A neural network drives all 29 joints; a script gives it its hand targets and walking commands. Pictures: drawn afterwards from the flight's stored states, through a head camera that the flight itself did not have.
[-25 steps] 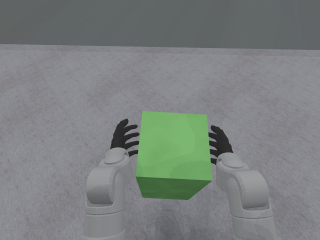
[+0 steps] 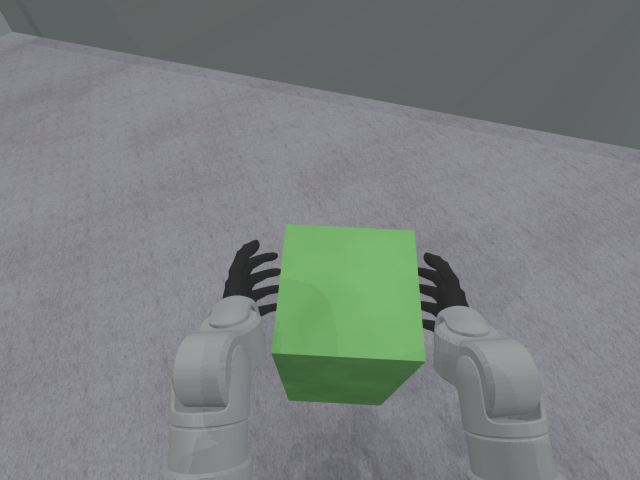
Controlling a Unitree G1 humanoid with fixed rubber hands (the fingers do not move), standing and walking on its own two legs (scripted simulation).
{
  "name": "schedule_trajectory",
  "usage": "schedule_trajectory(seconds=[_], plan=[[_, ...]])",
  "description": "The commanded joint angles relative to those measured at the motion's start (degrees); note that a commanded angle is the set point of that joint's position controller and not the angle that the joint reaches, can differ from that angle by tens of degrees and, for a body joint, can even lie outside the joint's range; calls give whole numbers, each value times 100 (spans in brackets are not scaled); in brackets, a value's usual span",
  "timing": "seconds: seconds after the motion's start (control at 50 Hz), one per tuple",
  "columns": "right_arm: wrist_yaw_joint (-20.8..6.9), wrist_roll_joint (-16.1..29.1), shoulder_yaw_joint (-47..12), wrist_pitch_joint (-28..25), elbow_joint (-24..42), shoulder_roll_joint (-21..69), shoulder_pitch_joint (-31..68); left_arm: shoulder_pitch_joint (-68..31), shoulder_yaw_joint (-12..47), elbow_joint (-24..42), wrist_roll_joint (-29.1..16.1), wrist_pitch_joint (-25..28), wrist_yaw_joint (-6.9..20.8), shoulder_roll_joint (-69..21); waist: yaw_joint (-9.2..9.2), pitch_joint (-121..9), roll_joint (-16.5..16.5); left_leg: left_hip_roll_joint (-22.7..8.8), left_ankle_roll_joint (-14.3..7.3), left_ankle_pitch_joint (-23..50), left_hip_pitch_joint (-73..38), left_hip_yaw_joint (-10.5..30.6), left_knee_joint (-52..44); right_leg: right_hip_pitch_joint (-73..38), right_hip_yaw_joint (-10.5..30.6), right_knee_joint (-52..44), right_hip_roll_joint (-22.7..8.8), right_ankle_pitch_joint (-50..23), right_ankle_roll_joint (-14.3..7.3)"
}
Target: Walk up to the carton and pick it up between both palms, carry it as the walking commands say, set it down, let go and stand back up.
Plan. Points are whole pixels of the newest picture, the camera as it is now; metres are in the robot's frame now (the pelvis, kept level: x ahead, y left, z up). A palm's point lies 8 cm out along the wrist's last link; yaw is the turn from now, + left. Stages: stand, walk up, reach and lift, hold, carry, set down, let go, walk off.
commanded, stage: carry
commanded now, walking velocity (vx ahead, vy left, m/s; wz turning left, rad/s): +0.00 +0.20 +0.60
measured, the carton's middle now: (341, 329) +0.32 -0.01 +0.01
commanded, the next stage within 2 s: none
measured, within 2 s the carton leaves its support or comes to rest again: neither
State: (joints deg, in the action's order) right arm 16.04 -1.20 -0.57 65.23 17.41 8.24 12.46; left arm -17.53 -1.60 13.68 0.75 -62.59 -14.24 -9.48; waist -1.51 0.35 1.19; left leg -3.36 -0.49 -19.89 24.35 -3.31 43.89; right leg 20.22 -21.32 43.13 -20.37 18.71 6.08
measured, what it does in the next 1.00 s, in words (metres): steps to the left, turning left: right foot, then left foot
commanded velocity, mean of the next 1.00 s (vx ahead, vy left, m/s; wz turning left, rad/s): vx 0.00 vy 0.20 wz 0.60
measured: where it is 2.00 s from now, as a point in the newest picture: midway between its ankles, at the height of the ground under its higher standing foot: outside the picture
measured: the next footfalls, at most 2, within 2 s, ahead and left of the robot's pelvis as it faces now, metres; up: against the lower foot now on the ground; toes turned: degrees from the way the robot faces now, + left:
right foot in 0.40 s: -0.02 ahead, +0.03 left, +0.00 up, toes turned -3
left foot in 0.66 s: -0.12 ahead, +0.41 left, +0.00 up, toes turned +24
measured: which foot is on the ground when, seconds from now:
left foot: down 0.00-0.38, up 0.40-0.64, down 0.66-0.94, up 0.96-1.00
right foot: down 0.00-0.00, up 0.02-0.38, down 0.40-0.64, up 0.66-0.92, down 0.94-1.00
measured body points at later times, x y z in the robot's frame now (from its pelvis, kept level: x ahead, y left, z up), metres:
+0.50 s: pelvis -0.07 +0.17 +0.01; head -0.03 +0.17 +0.46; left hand +0.22 +0.35 +0.11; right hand +0.25 +0.12 +0.08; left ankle -0.10 +0.25 -0.64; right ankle -0.06 +0.03 -0.71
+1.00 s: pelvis -0.11 +0.35 +0.00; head -0.06 +0.35 +0.45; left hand +0.10 +0.61 +0.09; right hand +0.21 +0.40 +0.06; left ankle -0.17 +0.40 -0.68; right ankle -0.08 +0.28 -0.71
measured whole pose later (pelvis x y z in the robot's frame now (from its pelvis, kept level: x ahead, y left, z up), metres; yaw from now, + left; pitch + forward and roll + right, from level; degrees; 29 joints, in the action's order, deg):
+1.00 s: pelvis -0.11 +0.35 +0.00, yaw +31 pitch +4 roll +0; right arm 15.1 -1.2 -1.5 63.4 16.1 8.3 12.5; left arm -14.9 -1.1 15.6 0.0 -60.7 -15.4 -8.8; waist -0.4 0.7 4.3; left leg 6.2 -3.9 -26.6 28.8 -0.4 54.3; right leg 23.3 -13.1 42.6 -3.6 22.9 -2.0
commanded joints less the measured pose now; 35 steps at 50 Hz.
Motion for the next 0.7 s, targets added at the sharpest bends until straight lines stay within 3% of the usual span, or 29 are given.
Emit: schedule_trajectory(seconds=[0.0, 0.02, 0.04, 0.08, 0.12, 0.16, 0.2, 0.24, 0.26, 0.28, 0.3, 0.32, 0.34, 0.36, 0.38, 0.4, 0.42, 0.44, 0.46, 0.48, 0.52, 0.54, 0.56, 0.58, 0.6, 0.62, 0.64, 0.66, 0.68], plan=[[-946, 1266, -2258, -490, 923, 5596, 2516, -1688, 2836, 1171, -1266, 187, 644, -6052, 55, -1880, 1720, -619, -739, 6229, -1782, 2196, -1514, 1656, 1200, 3493, 1495, 1952, 131], [-972, 1279, -2179, -512, 882, 5652, 2432, -1752, 2890, 1227, -1283, 221, 636, -6111, 23, -2090, 1672, -452, -764, 6197, -2228, 1930, -1434, 1810, 1144, 3255, 1600, 1744, 123], [-1002, 1313, -2089, -598, 1000, 5738, 2417, -1984, 3102, 1536, -1423, 280, 638, -6231, -10, -2438, 1855, -384, -800, 6220, -2617, 1838, -1367, 1986, 1193, 3134, 1671, 1589, 112], [-1044, 1289, -2077, -650, 1033, 5744, 2184, -1956, 3319, 1626, -1469, 307, 619, -6240, 24, -2934, 1575, -311, -598, 5620, -2957, 1710, -1405, 1896, 1390, 3250, 1715, 1348, -4], [-1063, 1290, -2089, -744, 1228, 5687, 2347, -2129, 3434, 1850, -1539, 360, 625, -6219, 18, -3041, 1485, -345, -499, 5176, -3082, 2020, -1738, 1629, 1448, 2765, 1929, 1172, -35], [-1052, 1356, -2220, -799, 1446, 5672, 2374, -2034, 3460, 1954, -1574, 390, 613, -6170, 16, -3042, 1388, -405, -534, 5356, -3251, 2335, -1864, 1493, 1587, 2221, 2055, 1166, -63], [-1032, 1377, -2397, -760, 1565, 5653, 2459, -1684, 3294, 1732, -1447, 341, 605, -6034, 50, -2966, 1243, -445, -337, 5524, -3179, 2531, -2144, 1050, 1587, 1467, 2171, 1215, -118], [-998, 1351, -2584, -698, 1652, 5626, 2590, -1392, 3046, 1404, -1326, 281, 628, -5938, 129, -2948, 1134, -307, 165, 5761, -2532, 2307, -2471, -120, 1488, 192, 2294, 1179, -276], [-981, 1337, -2645, -670, 1683, 5588, 2652, -1341, 2945, 1284, -1271, 258, 642, -5927, 201, -3024, 1347, -142, 777, 6121, -1883, 2021, -2606, -1203, 1334, -781, 2314, 1161, -406], [-959, 1335, -2733, -636, 1697, 5565, 2740, -1196, 2832, 1142, -1231, 230, 656, -5936, 382, -3176, 1351, 261, 1694, 6530, -913, 1337, -2217, -2769, 1155, -2144, 2118, 1039, -687], [-942, 1377, -2824, -596, 1661, 5578, 2679, -1314, 2760, 1101, -1221, 232, 682, -6012, 444, -3511, -471, 677, 1730, 4526, -424, 546, 434, -3429, 1673, -2963, 696, -301, -1318], [-927, 1407, -2916, -585, 1828, 5514, 2746, -1281, 2729, 971, -1150, 239, 723, -6217, 264, -3483, -2079, 198, 868, -535, 85, 1177, 2635, -2973, 2614, -2435, -1073, -2050, -1930], [-926, 1520, -2875, -597, 1901, 5426, 3073, -1084, 2563, 846, -1098, 257, 728, -6089, 245, -3219, -2327, -272, 638, -1483, 726, 1192, 3928, -2597, 2940, -2051, -2117, -3313, -2293], [-894, 1574, -2790, -550, 1828, 5340, 3256, -1293, 2495, 883, -1227, 236, 747, -5992, 214, -2721, -1661, -503, 239, -1413, 1160, 1494, 4296, -2067, 2512, -1856, -1773, -3478, -2172], [-864, 1527, -2680, -440, 1565, 5260, 3224, -1261, 2420, 782, -1254, 160, 747, -5855, 114, -2183, -844, -405, 99, -1038, 1383, 1188, 3910, -2046, 2055, -1940, -1286, -3002, -1829], [-811, 1312, -2534, -336, 1082, 5386, 2732, -1226, 2432, 810, -1251, 68, 754, -5806, -3, -2040, -536, -304, 197, -794, 1668, 767, 3260, -2422, 1672, -1837, -1246, -2561, -1661], [-820, 1376, -2594, -371, 1215, 5427, 3035, -1505, 2381, 837, -1228, 108, 754, -5783, 4, -1827, -741, -365, 243, -638, 1534, 523, 2569, -2185, 1267, -1773, -1098, -2350, -1531], [-769, 1266, -2513, -340, 1113, 5346, 2928, -1493, 2397, 701, -1148, 72, 695, -5679, -20, -1815, -1100, -325, 254, -663, 1586, 176, 1726, -2549, 1046, -1357, -1098, -3545, -1430], [-738, 1195, -2475, -352, 1105, 5233, 2727, -1353, 2443, 712, -1180, 89, 637, -5610, -38, -2138, -1624, -371, 161, -578, 1086, -25, 934, -2462, 693, -879, -1051, -4182, -1268], [-752, 1236, -2502, -362, 1229, 5257, 2704, -1275, 2421, 824, -1168, 115, 596, -5613, -14, -2326, -1832, -84, 97, -539, 503, -165, 428, -2121, 383, -814, -681, -4129, -1066], [-799, 1357, -2469, -319, 1181, 5234, 2612, -993, 2399, 899, -1103, 87, 542, -5592, -31, -2627, -1714, 421, 52, -297, -319, -607, -589, -2010, 170, -121, -430, -4497, -709], [-812, 1361, -2406, -331, 1060, 5227, 2457, -1018, 2431, 993, -1083, 80, 512, -5566, -137, -2802, -1283, 613, 39, 177, -970, -679, -1465, -1724, 19, 736, -138, -3893, -498], [-839, 1360, -2363, -385, 1014, 5295, 2347, -1169, 2528, 1146, -1079, 85, 514, -5509, -171, -2836, -232, 251, -136, 1734, -1763, 191, -1850, -674, 189, 1553, 339, -1324, -210], [-846, 1335, -2333, -416, 939, 5312, 2384, -1215, 2597, 1184, -1078, 85, 542, -5564, -1, -2645, 1460, -729, -587, 6332, -2569, 1897, -1480, 939, 302, 2560, 1136, 1708, 158], [-876, 1296, -2307, -456, 982, 5416, 2276, -1316, 2704, 1268, -1171, 114, 595, -5635, -13, -2423, 1952, -953, -925, 8290, -2717, 2469, -1294, 1787, 805, 3115, 1455, 2521, 265], [-890, 1310, -2360, -489, 1062, 5437, 2298, -1235, 2730, 1197, -1230, 144, 626, -5705, 35, -2341, 1387, -1048, -909, 8304, -2596, 2113, -1124, 1827, 1155, 3212, 1396, 2464, 232], [-896, 1323, -2408, -505, 1085, 5452, 2433, -1232, 2717, 1122, -1278, 175, 630, -5779, 55, -2167, 1052, -1057, -836, 8069, -2493, 1844, -1203, 1937, 1123, 3295, 1401, 2379, 224], [-887, 1361, -2464, -512, 1217, 5449, 2536, -909, 2605, 803, -1210, 196, 612, -5895, 37, -2073, 489, -688, -707, 7618, -2722, 1364, -1190, 2017, 1041, 2954, 1438, 2018, 204], [-857, 1326, -2353, -518, 1143, 5444, 2430, -1210, 2729, 989, -1325, 212, 631, -5898, -36, -2135, 842, -642, -809, 7649, -2773, 1584, -1109, 2074, 997, 2473, 1582, 1919, 221]])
